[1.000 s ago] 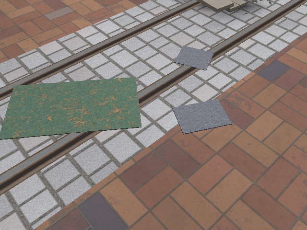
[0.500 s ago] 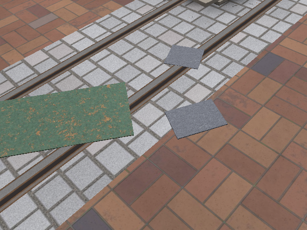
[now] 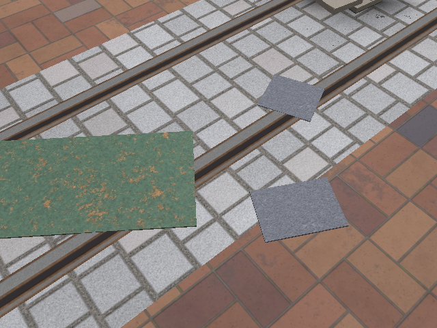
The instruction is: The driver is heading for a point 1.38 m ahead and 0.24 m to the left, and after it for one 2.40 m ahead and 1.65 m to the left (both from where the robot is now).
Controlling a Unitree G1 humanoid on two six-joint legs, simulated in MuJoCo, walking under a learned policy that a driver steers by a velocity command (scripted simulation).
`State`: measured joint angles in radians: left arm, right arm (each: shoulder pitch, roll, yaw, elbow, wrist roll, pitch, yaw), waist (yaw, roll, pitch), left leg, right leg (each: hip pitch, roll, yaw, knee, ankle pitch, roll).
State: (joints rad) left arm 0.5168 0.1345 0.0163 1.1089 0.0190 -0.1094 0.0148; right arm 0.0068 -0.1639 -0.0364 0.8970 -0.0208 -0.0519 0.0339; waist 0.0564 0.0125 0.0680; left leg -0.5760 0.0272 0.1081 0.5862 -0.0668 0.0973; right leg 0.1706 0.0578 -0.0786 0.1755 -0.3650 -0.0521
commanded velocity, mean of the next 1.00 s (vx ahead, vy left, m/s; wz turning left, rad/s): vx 0.50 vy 0.00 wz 0.05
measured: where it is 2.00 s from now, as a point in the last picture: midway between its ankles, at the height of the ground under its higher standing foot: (207, 148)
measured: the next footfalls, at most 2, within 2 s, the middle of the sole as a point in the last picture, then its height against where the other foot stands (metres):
left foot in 0.04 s outside the picture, level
right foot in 0.62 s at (270, 299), level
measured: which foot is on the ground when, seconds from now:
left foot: up 0.00-0.02, down 0.04-0.62, up 0.64-1.00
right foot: down 0.00-0.04, up 0.06-0.60, down 0.62-1.00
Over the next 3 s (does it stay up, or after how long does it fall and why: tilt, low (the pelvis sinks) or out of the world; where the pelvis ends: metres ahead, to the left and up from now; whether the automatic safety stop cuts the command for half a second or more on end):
stays up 1.56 0.42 0.01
